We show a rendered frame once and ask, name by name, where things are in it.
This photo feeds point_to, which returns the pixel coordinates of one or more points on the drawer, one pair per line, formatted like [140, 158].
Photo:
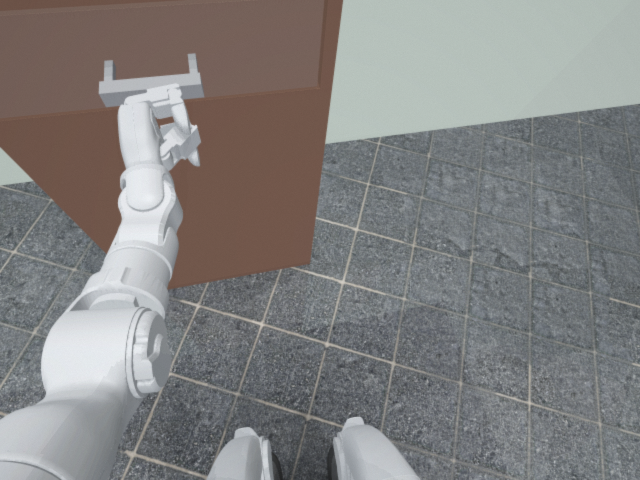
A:
[52, 59]

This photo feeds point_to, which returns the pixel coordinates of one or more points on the robot right shin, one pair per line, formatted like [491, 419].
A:
[352, 422]

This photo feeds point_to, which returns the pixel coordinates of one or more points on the robot left forearm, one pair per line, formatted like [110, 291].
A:
[140, 262]

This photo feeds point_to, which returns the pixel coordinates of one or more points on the robot left upper arm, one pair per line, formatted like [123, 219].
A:
[99, 365]

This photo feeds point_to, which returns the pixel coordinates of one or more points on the robot right thigh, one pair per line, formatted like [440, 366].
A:
[362, 452]

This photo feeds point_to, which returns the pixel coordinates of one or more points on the cabinet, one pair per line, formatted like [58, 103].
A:
[250, 207]

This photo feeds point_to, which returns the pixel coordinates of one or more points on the handle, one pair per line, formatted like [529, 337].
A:
[114, 92]

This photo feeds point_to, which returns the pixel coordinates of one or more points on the left robot hand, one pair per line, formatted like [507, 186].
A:
[139, 134]

